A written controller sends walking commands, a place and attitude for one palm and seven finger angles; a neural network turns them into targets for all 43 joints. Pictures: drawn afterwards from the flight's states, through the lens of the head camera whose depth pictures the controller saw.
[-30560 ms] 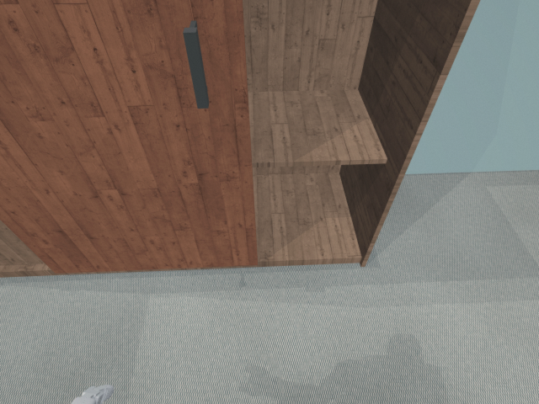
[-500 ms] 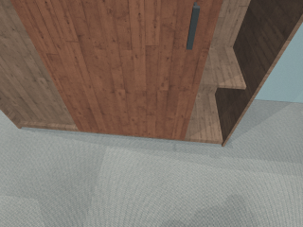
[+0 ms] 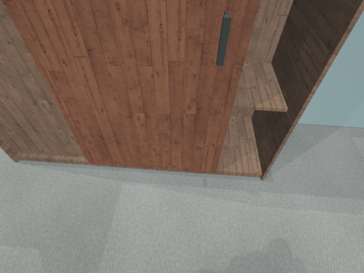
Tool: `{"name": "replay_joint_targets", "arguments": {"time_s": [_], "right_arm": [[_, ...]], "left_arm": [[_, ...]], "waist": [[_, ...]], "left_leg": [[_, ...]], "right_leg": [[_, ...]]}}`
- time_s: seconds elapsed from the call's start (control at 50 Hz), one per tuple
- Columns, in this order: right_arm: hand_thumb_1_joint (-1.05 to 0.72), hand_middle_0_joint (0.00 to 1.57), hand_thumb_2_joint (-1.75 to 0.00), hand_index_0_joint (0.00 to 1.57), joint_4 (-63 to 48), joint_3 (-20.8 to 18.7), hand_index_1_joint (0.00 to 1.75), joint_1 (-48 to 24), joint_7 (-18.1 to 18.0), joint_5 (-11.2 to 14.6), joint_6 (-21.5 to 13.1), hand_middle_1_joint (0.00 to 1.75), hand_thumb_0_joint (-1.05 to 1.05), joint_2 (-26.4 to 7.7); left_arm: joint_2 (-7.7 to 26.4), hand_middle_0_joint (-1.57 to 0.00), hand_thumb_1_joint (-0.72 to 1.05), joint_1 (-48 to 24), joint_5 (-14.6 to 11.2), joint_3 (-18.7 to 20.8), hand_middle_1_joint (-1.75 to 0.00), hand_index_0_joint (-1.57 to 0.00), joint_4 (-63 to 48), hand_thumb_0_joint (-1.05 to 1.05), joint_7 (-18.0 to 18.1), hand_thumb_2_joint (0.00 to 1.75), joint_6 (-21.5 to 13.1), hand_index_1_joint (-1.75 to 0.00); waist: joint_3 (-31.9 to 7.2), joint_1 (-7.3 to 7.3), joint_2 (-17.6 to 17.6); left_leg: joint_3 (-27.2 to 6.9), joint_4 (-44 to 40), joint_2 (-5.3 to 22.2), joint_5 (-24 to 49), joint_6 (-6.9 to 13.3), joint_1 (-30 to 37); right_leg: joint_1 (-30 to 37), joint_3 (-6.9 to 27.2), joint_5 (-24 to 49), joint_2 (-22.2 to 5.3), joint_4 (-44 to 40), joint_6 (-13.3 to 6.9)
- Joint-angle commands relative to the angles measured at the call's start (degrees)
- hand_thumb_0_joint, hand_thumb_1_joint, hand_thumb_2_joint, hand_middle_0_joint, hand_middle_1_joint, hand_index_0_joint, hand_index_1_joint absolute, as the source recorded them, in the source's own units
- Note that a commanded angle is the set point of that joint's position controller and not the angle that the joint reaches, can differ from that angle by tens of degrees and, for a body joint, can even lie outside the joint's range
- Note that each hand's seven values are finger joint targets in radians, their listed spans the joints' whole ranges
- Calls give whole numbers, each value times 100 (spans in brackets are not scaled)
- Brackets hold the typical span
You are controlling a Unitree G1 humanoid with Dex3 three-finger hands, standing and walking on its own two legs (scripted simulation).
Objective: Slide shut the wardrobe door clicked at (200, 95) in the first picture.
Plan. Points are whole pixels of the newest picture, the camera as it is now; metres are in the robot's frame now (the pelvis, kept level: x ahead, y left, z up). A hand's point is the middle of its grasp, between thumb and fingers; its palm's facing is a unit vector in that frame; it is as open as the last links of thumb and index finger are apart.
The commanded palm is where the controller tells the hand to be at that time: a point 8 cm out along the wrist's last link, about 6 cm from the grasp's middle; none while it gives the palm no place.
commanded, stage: let the arm hang, fingers relaxed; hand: left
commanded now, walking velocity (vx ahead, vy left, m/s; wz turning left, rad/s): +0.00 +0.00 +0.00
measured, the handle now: (222, 39) +0.78 -0.10 +0.14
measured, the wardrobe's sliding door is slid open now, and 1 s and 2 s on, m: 0.29 0.29 0.29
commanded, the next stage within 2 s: look to check the result in 0.02 s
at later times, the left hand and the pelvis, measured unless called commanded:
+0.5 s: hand out of the picture +0.03 +0.18 -0.17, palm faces +0.01 -0.97 -0.23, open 7.4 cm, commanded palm none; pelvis +0.02 +0.00 +0.00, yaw +0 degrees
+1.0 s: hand out of the picture +0.07 +0.16 -0.17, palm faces -0.04 -0.98 -0.21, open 7.4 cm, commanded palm none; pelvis +0.05 -0.03 +0.00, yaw -3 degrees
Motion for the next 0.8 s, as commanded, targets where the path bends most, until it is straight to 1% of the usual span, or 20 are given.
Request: {"name": "replay_joint_targets", "arguments": {"time_s": [0.0,0.06,0.12,0.16,0.18,0.24,0.28,0.32,0.34,0.42,0.48,0.52,0.58,0.7,0.72,0.74,0.76,0.78], "right_arm": [[-90,20,-90,20,-152,-111,30,263,-38,-18,-67,30,0,-638],[-90,20,-90,20,-136,-112,30,278,-43,-13,-61,30,0,-627],[-90,20,-90,20,-130,-115,30,310,-51,0,-65,30,0,-651],[-90,20,-90,20,-107,-118,30,284,-58,-7,-83,30,0,-664],[-90,20,-90,20,-105,-114,30,284,-63,-7,-77,30,0,-670],[-90,20,-90,20,-91,-116,30,257,-65,-1,-78,30,0,-658],[-90,20,-90,20,-79,-116,30,256,-67,-2,-74,30,0,-668],[-90,20,-90,20,-82,-116,30,263,-67,7,-68,30,0,-670],[-90,20,-90,20,-69,-116,30,249,-67,-5,-75,30,0,-672],[-90,20,-90,20,-85,-124,30,211,-74,8,-79,30,0,-685],[-90,20,-90,20,-62,-113,30,179,-73,-5,-83,30,0,-698],[-90,20,-90,20,-69,-119,30,177,-74,4,-85,30,0,-701],[-90,20,-90,20,-61,-114,30,129,-77,-8,-91,30,0,-730],[-90,20,-90,20,-68,-123,30,105,-83,-7,-104,30,0,-754],[-90,20,-90,20,-21,-77,30,222,-79,-13,-77,30,0,-526],[-90,20,-90,20,33,-91,30,306,-83,-40,-54,30,0,-517],[-90,20,-90,20,38,-131,30,361,-81,-59,-26,30,0,-602],[-90,20,-90,20,29,-188,30,406,-80,-84,4,30,0,-715]], "left_arm": [[744,-20,90,306,-22,121,-30,-20,-147,0,24,90,-66,-30],[753,-20,90,312,-23,121,-30,-20,-129,0,24,90,-72,-30],[764,-20,90,303,-22,127,-30,-20,-138,0,29,90,-76,-30],[768,-20,90,297,-28,127,-30,-20,-109,0,34,90,-86,-30],[755,-20,90,269,-32,128,-30,-20,-105,0,34,90,-80,-30],[778,-20,90,285,-27,125,-30,-20,-84,0,41,90,-81,-30],[774,-20,90,279,-28,123,-30,-20,-85,0,41,90,-79,-30],[797,-20,90,300,-23,129,-30,-20,-86,0,44,90,-81,-30],[788,-20,90,280,-28,122,-30,-20,-74,0,43,90,-81,-30],[801,-20,90,295,-24,129,-30,-20,-78,0,47,90,-89,-30],[809,-20,90,228,-28,132,-30,-20,-83,0,41,90,-80,-30],[840,-20,90,264,-22,137,-30,-20,-90,0,43,90,-90,-30],[825,-20,90,192,-30,139,-30,-20,-92,0,35,90,-81,-30],[854,-20,90,140,-29,158,-30,-20,-107,0,32,90,-85,-30],[637,-20,90,290,-41,117,-30,-20,-48,0,42,90,-65,-30],[606,-20,90,306,-35,122,-30,-20,-11,0,33,90,-34,-30],[616,-20,90,308,-19,140,-30,-20,-24,0,6,90,-2,-30],[620,-20,90,256,3,165,-30,-20,-70,0,-37,90,33,-30]], "waist": [[144,52,151],[150,50,76],[44,41,21],[-97,37,-6],[-30,32,60],[5,38,-20],[42,37,-28],[48,42,-82],[27,34,-28],[-14,43,-77],[52,35,31],[-7,49,-40],[59,41,42],[14,42,51],[-139,34,-13],[-103,-2,9],[-21,-32,59],[206,-76,244]], "left_leg": [[-770,-599,734,535,-84,-185],[-752,-571,740,584,-87,-170],[-744,-523,761,770,-78,-80],[-726,-495,771,1000,-84,34],[-734,-514,773,929,-89,-1],[-717,-491,781,1079,-82,23],[-725,-514,780,1007,-84,16],[-710,-500,782,1035,-79,27],[-714,-509,778,1082,-86,43],[-691,-482,796,1204,-80,136],[-703,-544,790,1146,-97,80],[-708,-510,786,1197,-88,98],[-727,-566,787,1180,-101,81],[-732,-559,792,1338,-105,117],[-663,-491,816,1147,-130,225],[-645,-454,817,717,-127,253],[-705,-503,879,50,-83,290],[-873,-707,1030,-795,-5,220]], "right_leg": [[-33,323,223,-310,-369,-303],[-25,325,266,-322,-391,-303],[44,304,394,-306,-375,-302],[113,313,606,-335,-330,-298],[97,303,521,-330,-353,-299],[107,293,676,-347,-343,-299],[92,290,596,-345,-366,-295],[106,286,629,-338,-384,-298],[119,297,670,-349,-361,-297],[133,285,799,-341,-365,-293],[154,298,733,-349,-371,-286],[203,289,799,-359,-393,-297],[191,284,739,-361,-387,-289],[258,276,859,-369,-380,-295],[282,238,681,-342,-387,-270],[192,212,261,-287,-286,-288],[-65,166,-307,-186,-155,-319],[-417,60,-817,-59,17,-337]]}}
